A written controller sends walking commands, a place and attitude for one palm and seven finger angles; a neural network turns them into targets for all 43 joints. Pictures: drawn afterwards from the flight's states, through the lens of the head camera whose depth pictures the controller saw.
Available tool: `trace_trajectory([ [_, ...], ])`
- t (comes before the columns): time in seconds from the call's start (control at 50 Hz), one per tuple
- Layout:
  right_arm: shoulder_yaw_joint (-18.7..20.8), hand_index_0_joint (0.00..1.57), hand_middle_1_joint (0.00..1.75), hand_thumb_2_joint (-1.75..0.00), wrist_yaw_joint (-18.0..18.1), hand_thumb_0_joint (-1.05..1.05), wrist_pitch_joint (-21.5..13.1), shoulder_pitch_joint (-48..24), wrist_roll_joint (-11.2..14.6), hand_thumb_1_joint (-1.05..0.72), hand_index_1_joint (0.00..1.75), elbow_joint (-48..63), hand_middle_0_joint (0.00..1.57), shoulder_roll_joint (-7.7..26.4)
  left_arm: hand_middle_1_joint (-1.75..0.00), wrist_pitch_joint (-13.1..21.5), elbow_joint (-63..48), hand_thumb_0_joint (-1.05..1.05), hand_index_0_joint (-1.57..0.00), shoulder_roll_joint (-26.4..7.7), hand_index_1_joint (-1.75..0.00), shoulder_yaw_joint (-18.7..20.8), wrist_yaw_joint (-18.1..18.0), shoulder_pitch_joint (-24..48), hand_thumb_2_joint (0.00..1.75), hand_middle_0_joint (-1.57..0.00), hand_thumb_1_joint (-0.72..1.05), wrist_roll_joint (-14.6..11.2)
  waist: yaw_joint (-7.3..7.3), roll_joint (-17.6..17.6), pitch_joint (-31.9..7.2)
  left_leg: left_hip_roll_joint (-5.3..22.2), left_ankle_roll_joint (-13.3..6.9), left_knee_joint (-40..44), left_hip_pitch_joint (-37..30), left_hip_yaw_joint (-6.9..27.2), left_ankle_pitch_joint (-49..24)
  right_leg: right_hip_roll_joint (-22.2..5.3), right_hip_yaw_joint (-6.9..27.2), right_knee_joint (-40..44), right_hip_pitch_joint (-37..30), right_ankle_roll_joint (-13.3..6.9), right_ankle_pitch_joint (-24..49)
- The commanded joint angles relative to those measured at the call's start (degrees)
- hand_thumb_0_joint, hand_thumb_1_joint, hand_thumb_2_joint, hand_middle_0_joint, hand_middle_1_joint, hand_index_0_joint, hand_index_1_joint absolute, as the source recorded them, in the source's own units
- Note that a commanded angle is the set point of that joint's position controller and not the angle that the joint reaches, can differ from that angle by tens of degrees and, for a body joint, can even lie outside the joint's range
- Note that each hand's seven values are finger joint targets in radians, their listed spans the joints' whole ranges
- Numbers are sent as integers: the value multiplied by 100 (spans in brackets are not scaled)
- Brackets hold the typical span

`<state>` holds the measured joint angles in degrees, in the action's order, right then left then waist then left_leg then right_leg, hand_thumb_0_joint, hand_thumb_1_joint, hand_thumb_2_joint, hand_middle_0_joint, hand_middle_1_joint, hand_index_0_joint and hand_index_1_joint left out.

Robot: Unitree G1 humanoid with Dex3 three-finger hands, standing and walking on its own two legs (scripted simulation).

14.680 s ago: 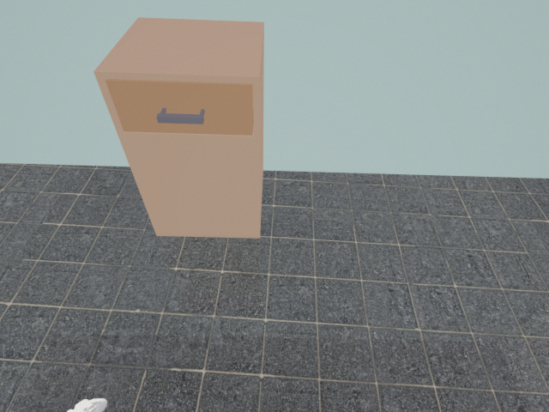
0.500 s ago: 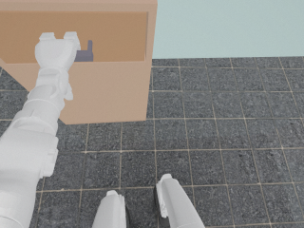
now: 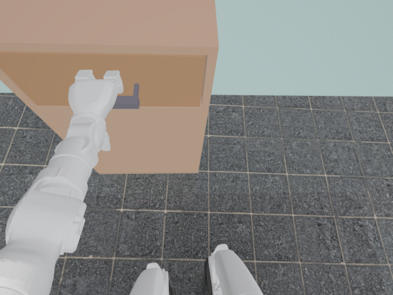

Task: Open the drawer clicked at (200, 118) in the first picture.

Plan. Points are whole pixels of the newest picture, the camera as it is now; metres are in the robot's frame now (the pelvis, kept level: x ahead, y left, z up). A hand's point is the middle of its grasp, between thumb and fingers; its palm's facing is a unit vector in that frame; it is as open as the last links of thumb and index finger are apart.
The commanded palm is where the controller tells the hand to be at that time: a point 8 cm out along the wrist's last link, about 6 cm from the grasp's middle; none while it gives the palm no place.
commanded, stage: lift the hand off the handle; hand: left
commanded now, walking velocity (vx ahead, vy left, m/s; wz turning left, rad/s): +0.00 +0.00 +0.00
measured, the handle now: (108, 94) +0.56 +0.15 -0.02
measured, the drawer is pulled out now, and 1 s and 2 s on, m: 0.00 0.00 0.00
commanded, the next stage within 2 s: draw the hand back to the body in 1.82 s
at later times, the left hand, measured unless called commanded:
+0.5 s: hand (95, 98) +0.51 +0.16 +0.03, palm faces -0.04 -0.02 -1.00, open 13.7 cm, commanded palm +0.49 +0.15 +0.08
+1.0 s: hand (89, 88) +0.51 +0.16 +0.06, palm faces -0.05 -0.01 -1.00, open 13.6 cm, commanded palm +0.50 +0.16 +0.12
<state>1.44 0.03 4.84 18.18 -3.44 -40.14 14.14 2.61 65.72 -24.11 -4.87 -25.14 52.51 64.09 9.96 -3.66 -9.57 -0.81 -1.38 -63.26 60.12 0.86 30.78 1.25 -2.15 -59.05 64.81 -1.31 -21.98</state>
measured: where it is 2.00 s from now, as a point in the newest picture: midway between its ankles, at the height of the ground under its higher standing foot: outside the picture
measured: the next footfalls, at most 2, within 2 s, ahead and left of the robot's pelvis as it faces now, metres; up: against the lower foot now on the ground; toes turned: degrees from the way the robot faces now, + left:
none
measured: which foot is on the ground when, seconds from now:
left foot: down 0.00-1.00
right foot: down 0.00-1.00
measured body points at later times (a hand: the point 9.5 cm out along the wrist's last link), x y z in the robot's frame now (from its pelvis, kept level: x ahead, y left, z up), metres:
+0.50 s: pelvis +0.02 +0.00 +0.03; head +0.13 -0.01 +0.46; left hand +0.51 +0.16 +0.09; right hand +0.03 -0.27 -0.11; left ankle -0.02 +0.10 -0.65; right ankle +0.04 -0.11 -0.65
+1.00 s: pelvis +0.02 +0.00 +0.04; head +0.12 -0.01 +0.48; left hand +0.51 +0.16 +0.12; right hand +0.02 -0.27 -0.09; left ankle -0.02 +0.10 -0.65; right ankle +0.04 -0.11 -0.65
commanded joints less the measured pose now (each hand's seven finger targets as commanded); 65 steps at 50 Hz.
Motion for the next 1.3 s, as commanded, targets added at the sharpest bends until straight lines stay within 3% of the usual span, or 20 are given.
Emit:
trace_trajectory([
  [0.0,361,20,30,-90,49,0,-5,1059,-8,-90,30,132,20,942,-120,-11,-1325,0,-30,-1171,-120,354,-368,2686,30,-30,-50,-116,147,-214,-3185,-95,-81,725,-1692,43,-2748,102,157,646,-2573,-65,2176],
  [0.1,380,20,30,-90,49,0,57,1006,-1,-90,30,138,20,938,-120,4,-1429,0,-30,-1250,-120,425,-358,2520,30,-30,-50,-111,59,-187,-3134,-106,-76,889,-1817,3,-2847,97,196,773,-2865,-73,2373],
  [0.14,412,20,30,-90,36,0,69,1037,-1,-90,30,132,20,916,-120,5,-1472,0,-30,-1009,-120,276,-350,2472,30,-30,-50,-100,73,-192,-3052,-84,-67,949,-1977,0,-2988,106,170,830,-2857,-66,2439],
  [0.22,439,20,30,-90,35,0,115,1025,12,-90,30,132,20,914,-120,-5,-1449,0,-30,-970,-120,286,-302,2240,30,-30,-50,-120,4,-104,-3065,-80,-57,1072,-2145,-20,-3135,105,178,935,-3051,-68,2574],
  [0.24,425,20,30,-90,23,0,143,976,23,-90,30,103,20,936,-120,-76,-1227,0,-30,-977,-120,281,-281,2082,30,-30,-50,-116,-14,-88,-2772,-84,-47,1141,-2052,-31,-2987,111,169,986,-2992,-77,2450],
  [0.28,421,20,30,-90,36,0,157,952,49,-90,30,124,20,951,-120,-124,-1184,0,-30,-1005,-120,280,-271,2111,30,-30,-50,-97,-23,120,-2646,-95,-68,1235,-1932,-56,-2760,110,188,1068,-3091,-72,2307],
  [0.32,433,20,30,-90,41,0,153,952,54,-90,30,151,20,930,-120,-106,-1306,0,-30,-895,-120,174,-244,2256,30,-30,-50,-81,-27,-121,-2708,-86,-45,1304,-2157,-37,-2904,106,176,1092,-3054,-89,2340],
  [0.36,441,20,30,-90,50,0,160,928,64,-90,30,155,20,938,-120,-127,-1217,0,-30,-891,-120,198,-206,2123,30,-30,-50,-93,-22,97,-2629,-84,-57,1336,-2175,-48,-2842,114,172,1156,-3086,-81,2290],
  [0.42,440,20,30,-90,59,0,139,926,82,-90,30,184,20,918,-120,-115,-1213,0,-30,-701,-120,18,-165,2328,30,-30,-50,-109,20,-6,-2511,-84,-49,1435,-2231,-36,-2778,110,159,1213,-3046,-84,2190],
  [0.52,461,20,30,-90,63,0,131,923,68,-90,30,228,20,912,-120,-54,-1433,0,-30,-827,-120,144,-153,2398,30,-30,-50,-106,-48,-101,-2795,-69,-25,1479,-2560,-19,-3059,116,158,1234,-3148,-92,2300],
  [0.6,424,20,30,-90,64,0,158,849,81,-90,30,245,20,943,-120,-149,-1275,0,-30,-1053,-120,319,-166,2292,30,-30,-50,-117,-113,160,-2549,-101,-48,1615,-2289,-72,-2842,106,190,1329,-3415,-89,2311],
  [0.68,431,20,30,-90,75,0,160,851,113,-90,30,278,20,943,-120,-207,-1313,0,-30,-995,-120,222,-124,2281,30,-30,-50,-83,-127,115,-2559,-96,-45,1726,-2443,-85,-2838,113,188,1424,-3476,-89,2286],
  [0.72,448,20,30,-90,79,0,139,878,132,-90,30,277,20,912,-120,-206,-1269,0,-30,-716,-120,-10,-66,2421,30,-30,-50,-121,-13,100,-2431,-85,-45,1781,-2535,-62,-2779,118,168,1516,-3374,-79,2174],
  [0.76,436,20,30,-90,106,0,133,892,139,-90,30,239,20,964,-120,-204,-1273,0,-30,-1053,-120,212,-24,2494,30,-30,-50,-145,-45,199,-2373,-87,-64,1844,-2511,-79,-2661,111,197,1582,-3463,-71,2112],
  [0.82,441,20,30,-90,129,0,105,921,152,-90,30,267,20,923,-120,-139,-1324,0,-30,-878,-120,46,73,2607,30,-30,-50,-169,-1,108,-2407,-93,-63,1900,-2635,-78,-2717,108,196,1643,-3489,-77,2153],
  [0.92,436,20,30,-90,156,0,65,943,148,-90,30,281,20,946,-120,4,-1465,0,-30,-1208,-120,269,112,2668,30,-30,-50,-155,-93,59,-2515,-104,-64,1979,-2680,-82,-2759,100,224,1671,-3662,-84,2198],
  [1.02,475,20,30,-90,132,0,60,946,128,-90,30,291,20,925,-120,103,-1693,0,-30,-1129,-120,277,79,2616,30,-30,-50,-189,-135,-61,-2690,-80,-31,1991,-3013,-66,-3226,119,190,1697,-3724,-90,2440],
  [1.06,479,20,30,-90,116,0,74,915,137,-90,30,277,20,923,-120,38,-1636,0,-30,-996,-120,168,59,2583,30,-30,-50,-147,-115,-16,-2532,-72,-16,2038,-3019,-57,-3203,132,166,1750,-3650,-91,2380],
  [1.2,455,20,30,-90,133,0,121,820,179,-90,30,308,20,941,-120,-80,-1691,0,-30,-1289,-120,364,160,2641,30,-30,-50,-235,-188,134,-2470,-96,-47,2267,-3032,-134,-3137,116,222,1929,-4133,-89,2544],
  [1.28,461,20,30,-90,144,0,111,787,191,-90,30,362,20,907,-120,-44,-1822,0,-30,-1129,-120,229,256,2491,30,-30,-50,-225,-251,4,-2427,-80,-34,2379,-3222,-148,-3287,114,209,2009,-4193,-92,2602],
])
